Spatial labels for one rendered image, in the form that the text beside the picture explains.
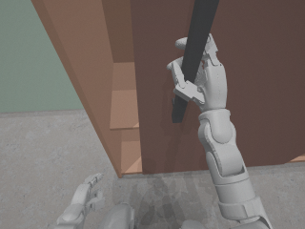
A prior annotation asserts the handle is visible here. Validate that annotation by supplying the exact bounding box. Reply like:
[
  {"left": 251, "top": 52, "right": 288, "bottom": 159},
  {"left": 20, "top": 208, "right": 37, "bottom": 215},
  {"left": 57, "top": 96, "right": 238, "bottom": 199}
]
[{"left": 172, "top": 0, "right": 219, "bottom": 123}]

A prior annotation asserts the robot left forearm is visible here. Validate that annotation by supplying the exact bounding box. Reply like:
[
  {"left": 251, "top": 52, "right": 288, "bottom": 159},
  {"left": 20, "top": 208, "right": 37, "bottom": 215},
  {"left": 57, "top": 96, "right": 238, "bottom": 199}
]
[{"left": 54, "top": 203, "right": 86, "bottom": 229}]

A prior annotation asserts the right robot hand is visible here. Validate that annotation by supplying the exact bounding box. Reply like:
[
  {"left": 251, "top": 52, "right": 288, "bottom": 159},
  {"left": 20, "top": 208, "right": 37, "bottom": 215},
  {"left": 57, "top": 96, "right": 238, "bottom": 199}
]
[{"left": 166, "top": 33, "right": 228, "bottom": 113}]

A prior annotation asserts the robot left thigh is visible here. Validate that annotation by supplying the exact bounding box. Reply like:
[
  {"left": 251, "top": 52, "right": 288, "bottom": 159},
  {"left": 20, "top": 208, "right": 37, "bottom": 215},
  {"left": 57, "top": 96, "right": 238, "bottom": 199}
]
[{"left": 97, "top": 204, "right": 135, "bottom": 229}]

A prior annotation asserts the left robot hand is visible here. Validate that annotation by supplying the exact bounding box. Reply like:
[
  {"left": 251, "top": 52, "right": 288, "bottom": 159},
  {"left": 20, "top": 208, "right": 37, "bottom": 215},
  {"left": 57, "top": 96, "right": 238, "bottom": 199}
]
[{"left": 70, "top": 173, "right": 105, "bottom": 216}]

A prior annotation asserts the robot right forearm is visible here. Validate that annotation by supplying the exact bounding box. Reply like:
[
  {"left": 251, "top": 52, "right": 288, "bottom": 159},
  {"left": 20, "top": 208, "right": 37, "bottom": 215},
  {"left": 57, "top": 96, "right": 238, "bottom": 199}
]
[{"left": 197, "top": 109, "right": 274, "bottom": 229}]

